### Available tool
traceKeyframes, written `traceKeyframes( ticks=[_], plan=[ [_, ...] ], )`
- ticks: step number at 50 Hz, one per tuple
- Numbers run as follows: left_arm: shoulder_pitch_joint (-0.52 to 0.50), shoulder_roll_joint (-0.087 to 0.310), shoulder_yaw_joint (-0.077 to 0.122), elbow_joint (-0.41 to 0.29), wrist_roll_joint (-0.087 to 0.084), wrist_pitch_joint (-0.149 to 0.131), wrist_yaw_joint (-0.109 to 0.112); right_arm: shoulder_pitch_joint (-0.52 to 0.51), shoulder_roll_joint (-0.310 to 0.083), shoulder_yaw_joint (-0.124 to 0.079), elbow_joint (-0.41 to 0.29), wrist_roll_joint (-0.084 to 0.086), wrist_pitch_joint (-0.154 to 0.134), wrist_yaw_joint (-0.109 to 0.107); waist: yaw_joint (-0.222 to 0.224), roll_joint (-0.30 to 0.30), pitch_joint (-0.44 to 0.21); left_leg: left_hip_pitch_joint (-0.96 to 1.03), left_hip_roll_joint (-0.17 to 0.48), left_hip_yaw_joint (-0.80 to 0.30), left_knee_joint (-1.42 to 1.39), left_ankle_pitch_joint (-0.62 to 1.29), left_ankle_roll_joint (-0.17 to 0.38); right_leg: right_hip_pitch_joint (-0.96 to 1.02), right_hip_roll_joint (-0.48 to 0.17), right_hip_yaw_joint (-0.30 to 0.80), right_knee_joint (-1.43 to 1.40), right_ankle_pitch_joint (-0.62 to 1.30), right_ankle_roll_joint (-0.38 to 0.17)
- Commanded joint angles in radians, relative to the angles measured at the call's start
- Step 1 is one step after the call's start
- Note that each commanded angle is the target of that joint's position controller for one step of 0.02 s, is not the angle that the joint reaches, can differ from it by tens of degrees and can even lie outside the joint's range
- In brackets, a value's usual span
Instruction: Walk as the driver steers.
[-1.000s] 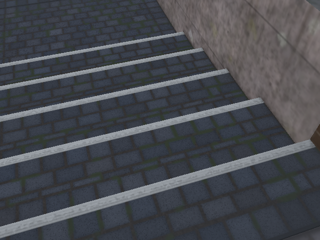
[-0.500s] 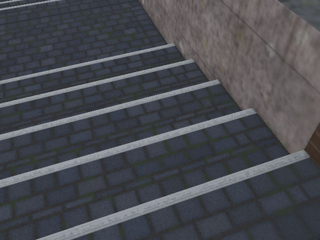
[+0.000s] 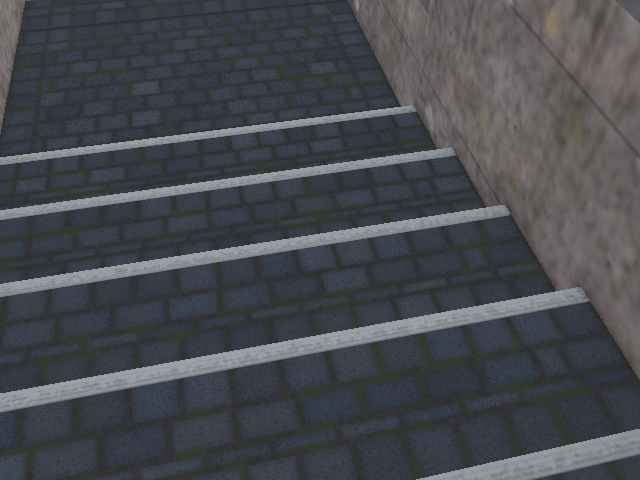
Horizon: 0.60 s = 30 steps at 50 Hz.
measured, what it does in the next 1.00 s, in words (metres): walks ahead, turning left: left foot, then right foot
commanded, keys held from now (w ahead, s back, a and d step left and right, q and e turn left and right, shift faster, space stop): w+q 1.00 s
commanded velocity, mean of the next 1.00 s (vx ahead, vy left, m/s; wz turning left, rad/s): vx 0.49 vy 0.00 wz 0.52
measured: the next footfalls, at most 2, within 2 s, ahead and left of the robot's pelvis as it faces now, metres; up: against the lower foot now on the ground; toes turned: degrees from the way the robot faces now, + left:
left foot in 0.02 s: +0.19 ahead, +0.11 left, +0.00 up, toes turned +3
right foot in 0.48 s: +0.41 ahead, -0.05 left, +0.00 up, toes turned +15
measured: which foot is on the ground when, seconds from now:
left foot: up 0.00-0.00, down 0.02-0.48, up 0.50-1.00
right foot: down 0.00-0.02, up 0.04-0.46, down 0.48-1.00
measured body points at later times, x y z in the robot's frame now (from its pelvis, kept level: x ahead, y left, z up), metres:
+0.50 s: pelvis +0.29 +0.03 +0.00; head +0.30 +0.03 +0.45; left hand +0.41 +0.29 -0.09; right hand +0.30 -0.20 -0.15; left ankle +0.15 +0.11 -0.70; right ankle +0.37 -0.06 -0.72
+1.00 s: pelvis +0.52 +0.17 -0.06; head +0.52 +0.20 +0.39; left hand +0.27 +0.21 -0.20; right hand +0.80 +0.14 -0.16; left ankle +0.58 +0.33 -0.80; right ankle +0.38 -0.06 -0.72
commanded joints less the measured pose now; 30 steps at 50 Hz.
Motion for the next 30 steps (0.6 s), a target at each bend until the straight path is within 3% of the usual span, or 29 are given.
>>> traceKeyframes(
  ticks=[1, 2, 3, 4, 5, 6, 7, 8, 9, 10, 12, 14, 16, 17, 18, 19, 21, 22, 23, 24, 25, 26, 27, 28, 29, 30],
  plan=[
    [0.057, 0.158, 0.033, -0.033, 0.021, -0.001, 0.008, 0.099, -0.148, -0.053, -0.023, 0.034, -0.039, -0.012, -0.122, -0.081, -0.031, 0.392, -0.093, 0.048, 0.076, 0.027, 0.071, -0.265, -0.180, -0.068, 0.318, 1.018, -0.117],
    [0.174, 0.094, 0.011, -0.037, 0.033, -0.011, -0.003, 0.310, -0.144, -0.044, 0.025, 0.034, -0.046, -0.014, -0.141, 0.053, -0.251, 0.846, 0.025, -0.218, 0.099, -0.028, 0.192, -0.609, -0.082, -0.083, 0.616, 0.764, -0.052],
    [0.136, 0.090, -0.001, -0.056, 0.044, -0.018, -0.029, 0.573, -0.196, -0.054, 0.088, 0.017, -0.041, -0.025, -0.245, 0.111, -0.339, 1.059, 0.202, -0.608, -0.098, -0.149, 0.312, -0.821, 0.034, 0.003, 0.886, 0.122, -0.013],
    [-0.096, 0.116, 0.021, -0.122, -0.001, -0.016, -0.046, 0.677, -0.207, -0.055, 0.145, -0.024, -0.055, -0.025, -0.295, 0.081, -0.208, 0.998, 0.238, -0.743, -0.239, -0.246, 0.283, -0.997, 0.052, 0.140, 1.163, -0.117, -0.047],
    [-0.224, 0.142, 0.032, -0.168, -0.021, -0.025, -0.029, 0.551, -0.236, -0.069, 0.124, -0.020, -0.079, -0.033, -0.259, 0.047, -0.049, 0.811, 0.221, -0.658, -0.270, -0.298, 0.216, -1.082, -0.017, 0.206, 1.198, -0.046, -0.082],
    [-0.252, 0.144, 0.035, -0.181, -0.006, -0.031, 0.001, 0.446, -0.183, -0.055, 0.112, -0.013, -0.086, -0.036, -0.209, 0.038, 0.000, 0.632, 0.198, -0.584, -0.285, -0.233, 0.210, -1.018, -0.053, 0.216, 1.176, 0.009, -0.098],
    [-0.250, 0.112, 0.029, -0.194, 0.011, -0.030, 0.023, 0.385, -0.114, -0.034, 0.104, -0.004, -0.089, -0.033, -0.157, 0.025, 0.010, 0.510, 0.177, -0.503, -0.302, -0.171, 0.213, -0.940, -0.084, 0.210, 1.138, 0.047, -0.104],
    [-0.230, 0.065, 0.018, -0.198, 0.014, -0.019, 0.036, 0.348, -0.067, -0.018, 0.098, 0.004, -0.090, -0.032, -0.112, 0.017, 0.019, 0.403, 0.162, -0.461, -0.338, -0.117, 0.209, -0.874, -0.108, 0.202, 1.085, 0.083, -0.101],
    [-0.217, 0.044, 0.016, -0.205, 0.015, -0.005, 0.041, 0.322, -0.038, -0.005, 0.087, 0.005, -0.093, -0.028, -0.074, 0.017, 0.041, 0.316, 0.149, -0.441, -0.371, -0.114, 0.202, -0.834, -0.120, 0.194, 1.045, 0.088, -0.092],
    [-0.218, 0.050, 0.018, -0.212, 0.010, 0.006, 0.041, 0.306, -0.035, -0.001, 0.075, 0.010, -0.101, -0.023, -0.057, 0.030, 0.053, 0.264, 0.132, -0.416, -0.393, -0.133, 0.195, -0.825, -0.120, 0.181, 1.001, 0.086, -0.080],
    [-0.273, 0.076, 0.019, -0.235, 0.001, 0.015, 0.044, 0.322, -0.061, 0.000, 0.065, -0.001, -0.115, -0.004, -0.060, 0.038, 0.069, 0.175, 0.102, -0.361, -0.407, -0.119, 0.186, -0.825, -0.113, 0.145, 0.886, 0.191, -0.050],
    [-0.397, 0.073, 0.009, -0.293, -0.003, 0.016, 0.047, 0.354, -0.086, -0.001, 0.076, -0.011, -0.121, 0.014, -0.075, 0.027, 0.067, 0.077, 0.057, -0.301, -0.389, -0.006, 0.175, -0.750, -0.097, 0.101, 0.668, 0.381, -0.023],
    [-0.495, 0.066, 0.001, -0.339, -0.014, 0.023, 0.033, 0.418, -0.130, -0.009, 0.084, -0.014, -0.110, 0.030, -0.092, 0.073, 0.035, -0.015, 0.010, -0.263, -0.353, 0.094, 0.157, -0.599, -0.042, 0.047, 0.565, 0.491, -0.008],
    [-0.512, 0.083, 0.003, -0.349, -0.017, 0.026, 0.029, 0.457, -0.142, -0.013, 0.089, -0.017, -0.107, 0.038, -0.096, 0.079, 0.031, -0.010, 0.019, -0.283, -0.338, 0.108, 0.162, -0.570, -0.027, 0.040, 0.548, 0.491, 0.002],
    [-0.457, 0.095, 0.006, -0.341, -0.002, 0.021, 0.027, 0.456, -0.143, -0.012, 0.077, -0.043, -0.106, 0.041, -0.064, 0.071, 0.011, -0.033, 0.041, -0.307, -0.270, 0.157, 0.158, -0.511, -0.034, 0.060, 0.673, 0.579, 0.001],
    [-0.439, 0.136, 0.021, -0.338, 0.003, 0.017, 0.034, 0.444, -0.139, -0.014, 0.065, -0.038, -0.107, 0.040, -0.042, 0.043, 0.009, 0.031, 0.059, -0.341, -0.222, 0.210, 0.159, -0.559, -0.038, 0.070, 0.666, 0.494, 0.004],
    [-0.448, 0.179, 0.038, -0.349, -0.001, 0.010, 0.054, 0.458, -0.144, -0.019, 0.063, -0.029, -0.109, 0.028, -0.026, 0.054, 0.014, 0.206, 0.100, -0.402, -0.122, 0.346, 0.139, -0.623, -0.039, 0.082, 0.592, 0.315, -0.016],
    [-0.388, 0.194, 0.046, -0.334, -0.009, 0.006, 0.065, 0.424, -0.161, -0.025, 0.050, -0.027, -0.108, 0.027, 0.011, 0.054, 0.004, 0.211, 0.096, -0.411, -0.056, 0.452, 0.123, -0.535, -0.025, 0.069, 0.539, 0.272, -0.036],
    [-0.210, 0.225, 0.065, -0.287, -0.020, -0.002, 0.078, 0.386, -0.174, -0.034, 0.036, -0.030, -0.112, 0.025, 0.082, 0.033, -0.036, 0.151, 0.053, -0.410, 0.086, 0.506, 0.101, -0.338, -0.010, 0.059, 0.510, 0.290, -0.062],
    [0.027, 0.251, 0.077, -0.223, -0.029, -0.025, 0.095, 0.369, -0.114, -0.024, 0.006, -0.029, -0.124, 0.030, 0.162, -0.076, -0.172, 0.061, -0.051, -0.357, 0.380, 0.397, 0.067, -0.055, -0.063, 0.114, 0.464, 0.302, -0.150],
    [0.086, 0.279, 0.062, -0.216, -0.027, -0.036, 0.090, 0.496, 0.041, 0.011, 0.005, -0.043, -0.133, 0.040, 0.082, -0.265, -0.317, -0.170, -0.237, -0.263, 0.800, -0.456, 0.001, 0.195, -0.324, 0.467, 0.423, 0.714, -0.423],
    [0.032, 0.249, 0.049, -0.234, 0.011, -0.052, 0.053, 0.504, -0.007, 0.000, -0.013, -0.023, -0.138, 0.042, 0.047, -0.208, -0.195, -0.465, -0.199, -0.259, 0.987, -0.587, -0.003, 0.108, -0.496, 0.803, 0.240, 0.674, -0.537],
    [-0.141, 0.226, 0.058, -0.243, 0.006, -0.055, 0.039, 0.401, -0.092, -0.022, -0.033, -0.021, -0.112, 0.023, 0.015, -0.090, 0.033, -0.544, -0.073, -0.292, 1.005, -0.434, 0.000, -0.123, -0.514, 0.752, 0.158, 0.379, -0.465],
    [-0.270, 0.107, 0.026, -0.266, -0.032, -0.043, 0.037, 0.369, -0.112, -0.023, -0.024, -0.038, -0.083, -0.005, -0.025, 0.014, 0.001, -0.414, 0.003, -0.248, 0.931, -0.309, -0.005, -0.281, -0.438, 0.587, 0.126, 0.245, -0.386],
    [-0.321, 0.004, -0.013, -0.285, -0.039, -0.036, 0.041, 0.370, -0.079, -0.019, -0.019, -0.057, -0.060, -0.020, -0.055, 0.026, -0.014, -0.318, 0.041, -0.246, 0.834, -0.223, -0.021, -0.374, -0.358, 0.459, 0.090, 0.273, -0.343],
    [-0.323, -0.021, -0.023, -0.276, -0.034, -0.036, 0.056, 0.334, -0.031, -0.003, -0.035, -0.076, -0.048, -0.022, -0.076, -0.026, 0.020, -0.252, 0.076, -0.220, 0.754, -0.194, -0.034, -0.437, -0.307, 0.353, 0.056, 0.322, -0.293]
  ],
)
